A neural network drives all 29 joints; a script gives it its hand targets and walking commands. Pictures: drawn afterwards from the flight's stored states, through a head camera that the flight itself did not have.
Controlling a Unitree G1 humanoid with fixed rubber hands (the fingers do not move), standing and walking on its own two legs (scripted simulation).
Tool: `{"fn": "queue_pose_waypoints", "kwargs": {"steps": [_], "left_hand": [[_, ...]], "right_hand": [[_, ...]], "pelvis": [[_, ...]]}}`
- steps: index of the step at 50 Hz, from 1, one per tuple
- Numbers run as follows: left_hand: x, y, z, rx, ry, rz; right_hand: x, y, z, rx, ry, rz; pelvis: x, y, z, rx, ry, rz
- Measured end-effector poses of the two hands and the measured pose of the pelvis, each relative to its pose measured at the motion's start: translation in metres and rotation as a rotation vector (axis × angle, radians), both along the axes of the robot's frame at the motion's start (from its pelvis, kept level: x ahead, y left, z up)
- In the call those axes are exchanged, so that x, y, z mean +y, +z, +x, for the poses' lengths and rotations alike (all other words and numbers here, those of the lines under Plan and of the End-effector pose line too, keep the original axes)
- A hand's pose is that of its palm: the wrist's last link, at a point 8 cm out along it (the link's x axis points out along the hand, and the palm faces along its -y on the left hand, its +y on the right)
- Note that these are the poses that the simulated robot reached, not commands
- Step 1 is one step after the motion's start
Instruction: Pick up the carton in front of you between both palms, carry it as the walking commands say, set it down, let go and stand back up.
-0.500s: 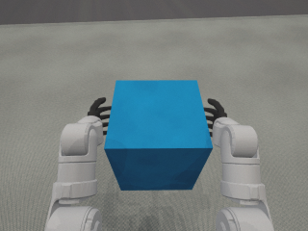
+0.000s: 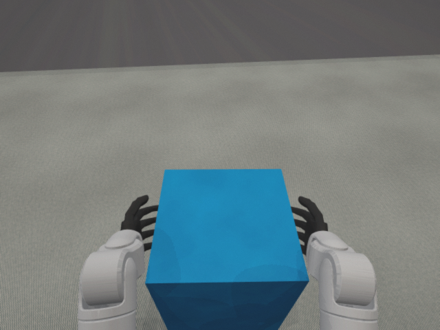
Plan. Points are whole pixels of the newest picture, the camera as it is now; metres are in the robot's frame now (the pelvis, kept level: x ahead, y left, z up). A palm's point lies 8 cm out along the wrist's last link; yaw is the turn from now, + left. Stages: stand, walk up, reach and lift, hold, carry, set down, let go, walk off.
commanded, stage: carry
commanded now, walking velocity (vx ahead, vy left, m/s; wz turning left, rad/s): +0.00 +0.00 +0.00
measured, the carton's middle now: (223, 253) +0.28 +0.00 +0.02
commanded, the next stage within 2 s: none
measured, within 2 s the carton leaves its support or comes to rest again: neither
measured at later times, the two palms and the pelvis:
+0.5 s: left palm (144, 162) +0.45 +0.16 +0.10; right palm (283, 159) +0.46 -0.13 +0.11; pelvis +0.20 +0.01 +0.01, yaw -1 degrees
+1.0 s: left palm (148, 161) +0.46 +0.16 +0.10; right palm (286, 164) +0.45 -0.14 +0.10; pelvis +0.20 +0.02 +0.00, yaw -2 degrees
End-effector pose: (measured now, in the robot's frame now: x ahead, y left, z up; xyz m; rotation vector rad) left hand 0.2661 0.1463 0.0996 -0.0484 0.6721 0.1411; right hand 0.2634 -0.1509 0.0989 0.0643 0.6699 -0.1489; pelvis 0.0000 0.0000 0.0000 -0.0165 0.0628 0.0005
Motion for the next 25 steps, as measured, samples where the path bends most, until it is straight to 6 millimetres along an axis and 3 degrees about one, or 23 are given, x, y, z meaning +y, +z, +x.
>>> {"fn": "queue_pose_waypoints", "kwargs": {"steps": [4,10,18,25], "left_hand": [[-0.007,-0.009,0.034,0.072,0.015,0.025],[-0.005,-0.002,0.072,0.098,0.047,0.032],[0.006,0.016,0.143,-0.016,0.017,0.015],[0.017,0.001,0.189,0.033,0.013,-0.024]], "right_hand": [[-0.007,-0.014,0.039,0.072,0.020,0.016],[-0.005,-0.008,0.088,0.097,0.057,0.013],[0.006,0.015,0.150,-0.017,0.026,-0.007],[0.016,0.011,0.194,0.033,0.019,-0.044]], "pelvis": [[-0.011,0.004,0.039,-0.002,0.025,0.000],[-0.016,0.021,0.086,-0.005,0.024,0.029],[0.000,0.013,0.155,-0.033,0.008,0.001],[0.011,0.009,0.200,-0.020,-0.013,0.034]]}}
